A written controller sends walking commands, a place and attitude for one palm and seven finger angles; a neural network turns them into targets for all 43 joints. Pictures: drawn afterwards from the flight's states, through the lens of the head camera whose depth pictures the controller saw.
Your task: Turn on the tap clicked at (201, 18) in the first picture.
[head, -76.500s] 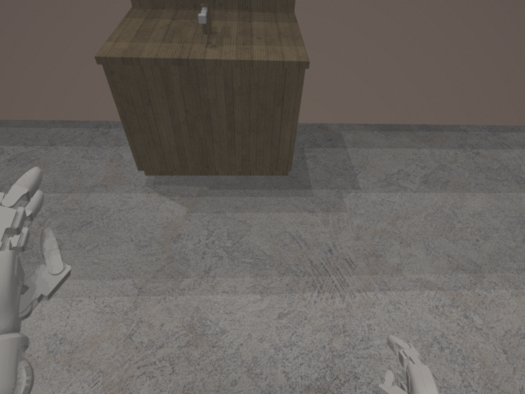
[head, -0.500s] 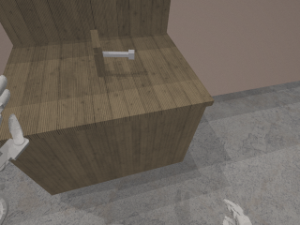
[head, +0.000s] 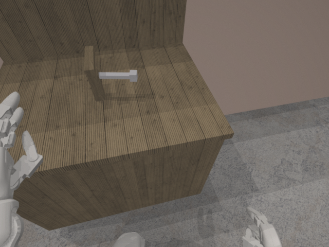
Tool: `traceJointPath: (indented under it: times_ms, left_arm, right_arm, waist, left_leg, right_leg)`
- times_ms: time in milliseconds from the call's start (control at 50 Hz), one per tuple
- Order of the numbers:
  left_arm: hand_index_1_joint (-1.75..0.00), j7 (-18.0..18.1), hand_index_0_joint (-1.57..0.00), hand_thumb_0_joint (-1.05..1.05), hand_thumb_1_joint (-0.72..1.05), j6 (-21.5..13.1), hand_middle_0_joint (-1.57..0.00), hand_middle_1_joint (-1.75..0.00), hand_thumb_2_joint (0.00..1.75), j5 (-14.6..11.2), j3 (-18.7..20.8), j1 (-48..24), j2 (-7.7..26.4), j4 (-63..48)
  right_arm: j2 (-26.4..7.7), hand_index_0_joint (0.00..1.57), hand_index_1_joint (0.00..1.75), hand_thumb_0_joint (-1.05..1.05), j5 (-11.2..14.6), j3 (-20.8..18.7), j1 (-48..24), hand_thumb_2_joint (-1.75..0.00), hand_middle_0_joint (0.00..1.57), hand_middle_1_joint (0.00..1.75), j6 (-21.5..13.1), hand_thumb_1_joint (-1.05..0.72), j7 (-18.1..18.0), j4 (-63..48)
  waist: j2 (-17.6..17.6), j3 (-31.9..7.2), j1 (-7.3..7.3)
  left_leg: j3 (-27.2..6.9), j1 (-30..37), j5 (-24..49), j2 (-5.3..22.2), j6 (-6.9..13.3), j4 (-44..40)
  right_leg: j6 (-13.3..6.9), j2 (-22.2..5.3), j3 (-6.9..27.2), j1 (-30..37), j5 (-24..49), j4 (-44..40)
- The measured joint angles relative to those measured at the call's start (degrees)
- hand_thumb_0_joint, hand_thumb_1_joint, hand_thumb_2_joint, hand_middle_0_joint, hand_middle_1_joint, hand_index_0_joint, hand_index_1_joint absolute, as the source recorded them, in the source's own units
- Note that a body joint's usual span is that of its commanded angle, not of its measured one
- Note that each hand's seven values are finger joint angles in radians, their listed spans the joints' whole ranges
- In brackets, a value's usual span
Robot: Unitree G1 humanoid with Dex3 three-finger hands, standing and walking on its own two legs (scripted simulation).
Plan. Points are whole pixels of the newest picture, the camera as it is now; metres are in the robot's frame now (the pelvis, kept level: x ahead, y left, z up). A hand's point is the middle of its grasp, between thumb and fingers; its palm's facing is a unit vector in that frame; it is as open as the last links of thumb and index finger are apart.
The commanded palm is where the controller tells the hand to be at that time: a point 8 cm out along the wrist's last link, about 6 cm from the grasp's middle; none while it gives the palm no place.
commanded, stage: shuffle to correct the standing spot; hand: left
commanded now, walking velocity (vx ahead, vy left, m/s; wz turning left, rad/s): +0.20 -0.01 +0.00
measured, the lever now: (133, 75) +0.61 +0.17 +0.05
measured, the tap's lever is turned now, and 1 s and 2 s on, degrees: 77 77 77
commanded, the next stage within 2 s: come to a stop and stand still in 0.30 s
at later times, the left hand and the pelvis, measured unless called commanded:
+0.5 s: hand (89, 118) +0.32 +0.19 +0.17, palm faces +0.40 -0.82 -0.41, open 7.4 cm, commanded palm +0.26 +0.23 +0.19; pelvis +0.10 -0.05 +0.01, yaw +0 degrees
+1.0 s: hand (73, 105) +0.33 +0.22 +0.18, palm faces +0.39 -0.83 -0.41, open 7.4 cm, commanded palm +0.27 +0.24 +0.19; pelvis +0.11 -0.03 +0.01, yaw -1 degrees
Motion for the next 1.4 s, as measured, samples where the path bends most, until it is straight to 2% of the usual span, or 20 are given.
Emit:
traceJointPath:
  times_ms: [80, 120, 180, 220, 280, 320, 360, 420, 520, 600, 660, 720, 880, 960, 1000, 1040, 1120, 1200, 1260, 1400]
  left_arm:
    - [-0.3, 0.13, -0.21, 0.01, 0.89, -0.1, -0.21, -0.3, 0.9, -0.67, -0.81, 2.17, 2.31, -7.14]
    - [-0.3, 0.44, -0.22, 0.01, 0.89, -1.26, -0.21, -0.3, 0.9, -0.76, 1.01, 1.55, 5.12, -8.84]
    - [-0.3, 0.58, -0.22, 0.01, 0.89, -2.52, -0.21, -0.3, 0.9, -0.51, 4.71, 0.56, 8.31, -8.2]
    - [-0.3, 0.52, -0.22, 0.01, 0.89, -2.9, -0.21, -0.3, 0.9, -0.72, 6.31, 0.46, 8.83, -7.38]
    - [-0.3, 0.8, -0.21, 0.01, 0.89, -3.16, -0.21, -0.3, 0.9, -1.06, 7.45, 2.45, 8.48, -5.92]
    - [-0.3, 0.77, -0.21, 0.01, 0.89, -2.86, -0.21, -0.3, 0.9, -0.81, 6.68, 3.08, 7.91, -4.07]
    - [-0.3, 0.24, -0.21, 0.01, 0.89, -1.84, -0.21, -0.3, 0.9, -0.65, 3.92, 2.27, 5.6, -1.13]
    - [-0.3, -0.43, -0.21, 0.01, 0.89, -0.6, -0.21, -0.3, 0.9, -0.48, 0.58, 1.96, 1.86, 2.57]
    - [-0.3, -0.08, -0.22, 0.01, 0.89, -0.56, -0.21, -0.3, 0.9, -0.6, -0.63, 4.28, 1.44, 0.93]
    - [-0.3, 0.59, -0.22, 0.01, 0.89, -1.5, -0.21, -0.3, 0.9, -1.07, 0.2, 5.3, 3.84, -5.85]
    - [-0.3, 0.63, -0.22, 0.01, 0.89, -2.28, -0.21, -0.3, 0.9, -1.12, 2.09, 4.11, 6.66, -7.73]
    - [-0.3, 0.18, -0.22, 0.01, 0.89, -1.97, -0.21, -0.3, 0.9, -1.25, 3.64, 4.06, 7.48, -6.15]
    - [-0.3, 0.1, -0.22, 0.01, 0.89, 2.16, -0.21, -0.3, 0.9, -2.42, 0.87, 6.39, 4.43, -2.38]
    - [-0.3, 0.2, -0.22, 0.01, 0.89, 3.44, -0.21, -0.3, 0.9, -2.44, -1.67, 6.12, 3.19, -3.3]
    - [-0.3, -2.15, -0.22, 0.01, 0.89, 0.91, -0.21, -0.3, 0.9, 0.6, -0.19, -1.98, 7.49, 0.71]
    - [-0.3, -1.9, -0.22, 0.01, 0.88, -1.32, -0.22, -0.31, 0.9, 0.02, 3.32, -9.09, 9.8, 5.91]
    - [-0.3, -0.97, -0.21, 0.01, 0.89, -1.8, -0.21, -0.3, 0.9, -1.71, 5.63, -12.31, 6.93, 8.76]
    - [-0.3, -2.75, -0.21, 0.01, 0.9, -2.89, -0.2, -0.3, 0.9, -0.88, 0.13, -2.92, 3.16, 2.89]
    - [-0.3, -4.22, -0.21, 0.01, 0.89, -3.87, -0.21, -0.3, 0.9, 0.12, -1.53, 3.14, 4.48, 0.53]
    - [-0.3, -3.08, -0.22, 0.01, 0.88, -4.56, -0.22, -0.31, 0.9, 0.42, 5.43, -1.36, 9.01, 1.3]
  right_arm:
    - [-0.08, 0.2, 0.3, 0.01, -0.68, -0.06, 0.03, -0.9, 0.2, 0.3, -0.98, -0.91, -0.94, -3.45]
    - [1.0, 0.2, 0.3, 0.01, -0.66, -0.88, -0.43, -0.9, 0.2, 0.3, -1.69, -0.91, -1.47, -4.14]
    - [3.37, 0.2, 0.3, 0.01, -0.61, -0.77, -0.13, -0.9, 0.2, 0.3, -2.31, -0.91, -1.32, -4.0]
    - [3.99, 0.19, 0.3, 0.01, -0.41, -0.24, 0.84, -0.9, 0.2, 0.3, -2.68, -0.91, -0.8, -3.97]
    - [3.89, 0.2, 0.3, 0.01, -0.05, 0.71, 2.39, -0.9, 0.2, 0.3, -3.0, -0.91, -0.03, -4.41]
    - [3.34, 0.2, 0.3, 0.01, 0.14, 1.07, 2.66, -0.9, 0.2, 0.3, -2.73, -0.91, 0.08, -4.07]
    - [2.64, 0.2, 0.3, 0.01, 0.31, 1.05, 2.19, -0.9, 0.2, 0.3, -1.75, -0.91, 0.02, -1.88]
    - [1.89, 0.2, 0.3, 0.01, 0.32, 1.51, 2.05, -0.9, 0.2, 0.3, -0.7, -0.91, 0.16, 0.4]
    - [1.55, 0.2, 0.3, 0.01, -0.73, 1.78, 0.99, -0.9, 0.2, 0.3, -1.25, -0.91, -0.49, -0.22]
    - [0.35, 0.2, 0.3, 0.01, -0.64, 0.51, 0.52, -0.9, 0.2, 0.3, -2.51, -0.91, -0.93, -2.39]
    - [0.71, 0.2, 0.3, 0.01, 0.09, -0.69, -0.63, -0.9, 0.2, 0.3, -2.15, -0.91, -1.2, -3.17]
    - [0.63, 0.2, 0.3, 0.01, 0.34, -0.55, -1.15, -0.9, 0.2, 0.3, -1.58, -0.91, -1.36, -4.46]
    - [1.28, 0.2, 0.3, 0.01, 0.34, 1.26, -0.83, -0.9, 0.2, 0.3, -0.53, -0.91, -1.98, -5.64]
    - [1.98, 0.2, 0.3, 0.01, -0.12, 2.15, 0.11, -0.9, 0.2, 0.3, -0.42, -0.91, -2.67, -4.96]
    - [2.39, 0.2, 0.3, 0.01, -0.98, 1.17, 1.84, -0.9, 0.2, 0.3, -2.81, -0.91, -2.59, -4.37]
    - [2.39, 0.2, 0.3, 0.01, -0.45, 1.31, 1.05, -0.9, 0.2, 0.3, -3.13, -0.91, -1.26, -3.22]
    - [1.34, 0.2, 0.3, 0.01, 0.16, 0.65, 0.28, -0.9, 0.2, 0.3, -4.04, -0.91, 0.82, -3.71]
    - [0.98, 0.2, 0.3, 0.01, 0.27, 0.3, 1.76, -0.9, 0.2, 0.3, -4.39, -0.91, 1.6, -5.01]
    - [1.96, 0.2, 0.3, 0.01, 0.17, 0.69, 3.29, -0.9, 0.2, 0.3, -3.86, -0.91, 1.01, -5.22]
    - [2.93, 0.2, 0.3, 0.01, -0.5, 0.88, 5.32, -0.9, 0.2, 0.3, -4.59, -0.91, 0.79, -4.53]
  waist:
    - [-2.83, 0.14, -1.37]
    - [-4.25, 0.9, -1.44]
    - [-4.77, 0.29, -1.98]
    - [-3.18, -0.83, -1.86]
    - [0.0, -2.49, -0.98]
    - [2.32, -2.84, -0.54]
    - [3.72, -2.62, -0.57]
    - [2.81, -2.5, -0.17]
    - [-0.51, 0.16, -0.89]
    - [-0.64, 1.7, -1.02]
    - [-2.01, 1.51, -1.09]
    - [-0.77, -0.26, -1.78]
    - [0.41, -3.26, -1.45]
    - [-0.46, -3.43, -0.46]
    - [-0.64, -2.82, 2.28]
    - [-1.09, -1.38, 3.55]
    - [0.02, 1.09, 2.21]
    - [0.95, 0.57, -0.6]
    - [0.19, 0.02, -1.69]
    - [0.09, 1.95, -0.05]
  left_leg:
    - [0.16, 5.91, 6.36, 0.15, 0.08, -19.9]
    - [0.26, 6.17, 8.13, -0.17, -1.26, -18.45]
    - [-0.24, 7.57, 8.17, -0.27, -2.51, -20.02]
    - [-0.96, 8.44, 8.76, 0.39, -3.07, -22.3]
    - [-1.01, 8.96, 7.78, 1.78, -4.17, -22.56]
    - [-1.52, 6.99, 4.75, 2.64, -2.82, -16.28]
    - [-2.76, 3.28, 1.22, 1.16, -2.14, -4.49]
    - [-1.17, -0.54, 1.66, -0.8, -2.04, 3.82]
    - [1.24, 1.93, 7.15, -1.65, -1.13, -12.87]
    - [1.16, 8.78, 19.16, -2.11, -0.26, -28.13]
    - [1.69, 9.95, 14.08, -2.59, -1.02, -28.15]
    - [1.24, 9.37, 13.03, -1.92, -1.31, -27.67]
    - [0.82, 8.91, 13.49, -1.58, -0.96, -28.45]
    - [0.72, 9.14, 14.62, -1.73, -0.54, -29.35]
    - [-0.78, 7.19, 15.12, -1.37, -0.03, -27.9]
    - [-1.25, 7.17, 15.73, -1.41, -0.53, -28.83]
    - [0.9, 7.85, 17.6, -2.3, 1.0, -30.08]
    - [2.44, 7.78, 17.4, -3.8, 2.52, -30.53]
    - [2.62, 7.73, 15.78, -4.7, 2.96, -31.45]
    - [1.63, 7.14, 19.17, -5.25, 3.32, -32.83]
  right_leg:
    - [0.08, 0.14, -0.37, -0.1, -3.65, 4.08]
    - [0.44, 0.67, 1.76, -1.67, -10.46, 11.2]
    - [0.97, 2.11, 4.09, -5.02, -12.85, 21.15]
    - [1.31, 2.08, 3.6, -5.18, -11.58, 18.56]
    - [1.63, 1.73, 2.5, -1.41, -6.06, 4.64]
    - [0.56, 2.48, 2.02, 0.14, -2.13, 1.01]
    - [-0.57, 2.68, 1.35, 0.98, -3.63, 2.26]
    - [-1.01, 2.11, 1.93, 3.46, -3.76, -0.71]
    - [-1.18, 1.87, 3.16, 6.63, -2.05, -5.45]
    - [-0.78, 3.4, 3.22, 7.8, -3.77, -4.02]
    - [-0.21, 2.84, 3.82, 7.27, -5.9, -1.26]
    - [-0.57, 3.58, 3.45, 8.07, -4.97, -3.65]
    - [0.23, 4.17, 3.87, 8.42, -2.88, -6.71]
    - [0.65, 4.08, 3.74, 8.96, -1.64, -8.1]
    - [0.64, 4.74, 3.05, 8.47, -0.2, -9.5]
    - [0.59, 5.0, 3.75, 7.52, 1.02, -9.46]
    - [2.32, 3.89, 5.78, 6.99, 2.56, -9.2]
    - [3.42, 2.33, 7.18, 6.06, 1.9, -8.26]
    - [3.05, 1.6, 7.46, 5.54, -1.34, -7.9]
    - [1.48, 1.08, 5.87, 5.18, -4.28, -7.17]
